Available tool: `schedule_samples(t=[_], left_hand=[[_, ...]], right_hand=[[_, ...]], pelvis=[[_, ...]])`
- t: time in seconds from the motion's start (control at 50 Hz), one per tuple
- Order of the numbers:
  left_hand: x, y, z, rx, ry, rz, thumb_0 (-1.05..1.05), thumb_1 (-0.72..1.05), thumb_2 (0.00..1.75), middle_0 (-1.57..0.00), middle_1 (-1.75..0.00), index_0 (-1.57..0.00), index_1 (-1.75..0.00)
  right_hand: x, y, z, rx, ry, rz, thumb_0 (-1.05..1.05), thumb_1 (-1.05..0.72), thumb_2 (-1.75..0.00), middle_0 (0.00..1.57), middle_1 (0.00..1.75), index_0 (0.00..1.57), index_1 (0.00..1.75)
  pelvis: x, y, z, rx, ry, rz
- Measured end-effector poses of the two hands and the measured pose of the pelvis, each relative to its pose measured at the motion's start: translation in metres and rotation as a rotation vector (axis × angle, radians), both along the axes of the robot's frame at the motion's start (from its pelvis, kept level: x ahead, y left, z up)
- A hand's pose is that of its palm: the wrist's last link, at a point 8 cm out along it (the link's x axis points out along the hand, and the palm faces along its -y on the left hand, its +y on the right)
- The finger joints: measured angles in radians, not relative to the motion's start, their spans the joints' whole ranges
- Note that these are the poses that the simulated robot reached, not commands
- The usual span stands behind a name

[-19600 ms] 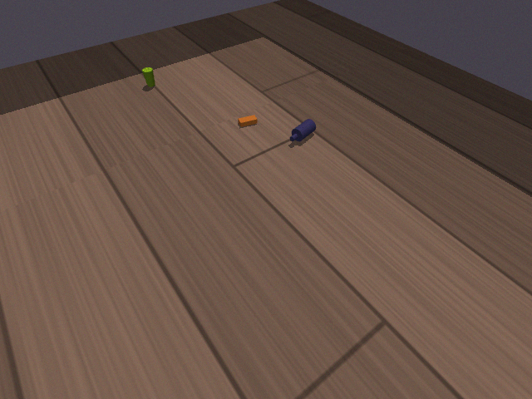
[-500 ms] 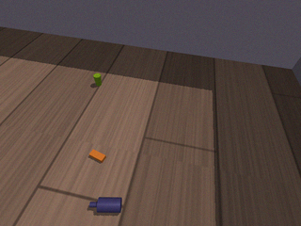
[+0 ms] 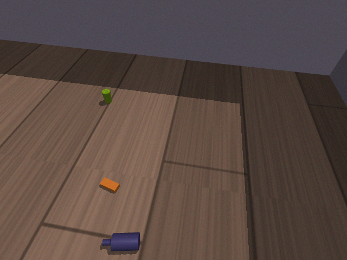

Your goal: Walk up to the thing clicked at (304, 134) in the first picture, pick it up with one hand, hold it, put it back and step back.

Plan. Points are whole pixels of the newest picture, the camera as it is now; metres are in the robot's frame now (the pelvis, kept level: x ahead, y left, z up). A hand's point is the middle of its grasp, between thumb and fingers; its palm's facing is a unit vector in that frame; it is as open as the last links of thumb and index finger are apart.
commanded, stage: walk up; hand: left
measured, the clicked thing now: (121, 241) +0.37 +0.25 -0.74
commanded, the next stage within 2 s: stand in 0.02 s
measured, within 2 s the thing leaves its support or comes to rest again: neither
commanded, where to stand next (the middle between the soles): +0.02 +0.01 m, yaw +0 degrees
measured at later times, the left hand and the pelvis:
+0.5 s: hand out of the picture +0.05 +0.25 -0.15, palm faces +0.00 -0.94 -0.34, open 7.4 cm; pelvis -0.03 +0.00 +0.01, yaw +0 degrees
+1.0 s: hand out of the picture +0.04 +0.26 -0.15, palm faces -0.03 -0.94 -0.33, open 7.4 cm; pelvis -0.03 +0.00 +0.01, yaw +0 degrees
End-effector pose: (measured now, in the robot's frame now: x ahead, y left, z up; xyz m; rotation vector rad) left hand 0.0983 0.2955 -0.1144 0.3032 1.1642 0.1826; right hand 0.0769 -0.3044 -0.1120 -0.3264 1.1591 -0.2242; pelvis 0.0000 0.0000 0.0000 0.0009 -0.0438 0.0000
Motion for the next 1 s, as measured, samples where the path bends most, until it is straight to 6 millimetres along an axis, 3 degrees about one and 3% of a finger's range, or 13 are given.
schedule_samples(t=[0.38, 0.7, 0.84, 1.0], left_hand=[[-0.039, -0.001, 0.003, 0.011, 0.043, 0.022, 0.01, 0.90, 0.89, -0.21, -0.30, -0.20, -0.30], [-0.076, 0.003, -0.001, 0.008, 0.093, 0.035, 0.01, 0.90, 0.89, -0.21, -0.30, -0.20, -0.30], [-0.079, 0.004, -0.002, 0.004, 0.107, 0.029, 0.01, 0.90, 0.89, -0.21, -0.30, -0.20, -0.30], [-0.068, 0.004, -0.001, 0.007, 0.086, 0.016, 0.01, 0.90, 0.89, -0.21, -0.30, -0.20, -0.30]], right_hand=[[-0.010, 0.010, -0.002, 0.040, 0.030, 0.022, 0.01, -0.90, -0.90, 0.20, 0.30, 0.20, 0.30], [-0.046, 0.008, -0.004, 0.033, 0.083, 0.003, 0.01, -0.90, -0.90, 0.20, 0.30, 0.20, 0.30], [-0.055, 0.009, -0.006, 0.032, 0.110, -0.007, 0.01, -0.90, -0.90, 0.20, 0.30, 0.20, 0.30], [-0.049, 0.011, -0.006, 0.036, 0.101, -0.007, 0.01, -0.90, -0.90, 0.20, 0.30, 0.20, 0.30]], pelvis=[[-0.021, -0.002, 0.006, -0.004, -0.010, 0.005], [-0.034, 0.001, 0.006, -0.003, -0.004, 0.006], [-0.034, 0.003, 0.006, -0.003, 0.002, 0.005], [-0.030, 0.004, 0.006, -0.002, 0.004, 0.004]])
